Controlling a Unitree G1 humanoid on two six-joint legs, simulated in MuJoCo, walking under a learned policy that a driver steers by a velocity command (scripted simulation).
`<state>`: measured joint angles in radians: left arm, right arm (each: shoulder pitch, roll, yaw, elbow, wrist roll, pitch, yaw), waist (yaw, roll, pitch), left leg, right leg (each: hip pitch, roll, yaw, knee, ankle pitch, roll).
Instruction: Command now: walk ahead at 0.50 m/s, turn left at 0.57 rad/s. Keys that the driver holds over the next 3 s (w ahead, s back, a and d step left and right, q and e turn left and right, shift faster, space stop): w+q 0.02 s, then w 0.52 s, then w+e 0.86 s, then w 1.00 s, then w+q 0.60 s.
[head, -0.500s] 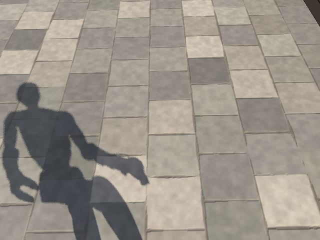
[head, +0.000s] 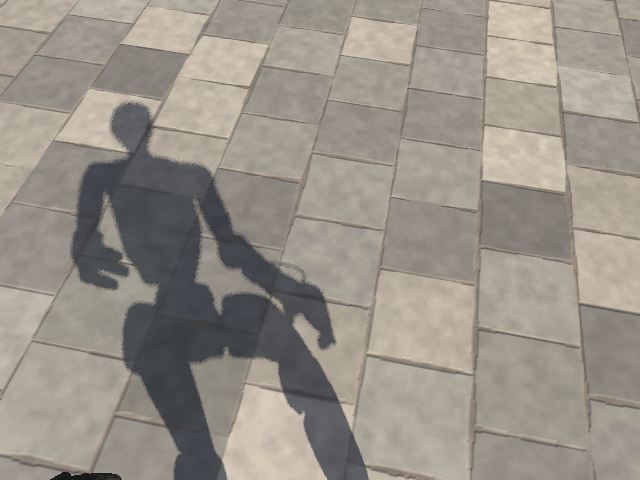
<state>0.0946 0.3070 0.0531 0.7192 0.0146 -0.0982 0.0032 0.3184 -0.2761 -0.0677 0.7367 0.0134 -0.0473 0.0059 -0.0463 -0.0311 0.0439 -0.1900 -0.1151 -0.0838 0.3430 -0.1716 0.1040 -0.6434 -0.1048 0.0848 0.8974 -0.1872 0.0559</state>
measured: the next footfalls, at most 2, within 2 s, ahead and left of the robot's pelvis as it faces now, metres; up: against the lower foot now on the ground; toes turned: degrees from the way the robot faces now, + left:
right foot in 0.22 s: +0.32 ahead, -0.14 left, +0.00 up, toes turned +7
left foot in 0.72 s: +0.56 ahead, +0.14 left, +0.00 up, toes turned +3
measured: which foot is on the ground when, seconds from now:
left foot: down 0.00-0.24, up 0.26-0.70, down 0.72-1.00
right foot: up 0.00-0.20, down 0.22-0.72, up 0.74-1.00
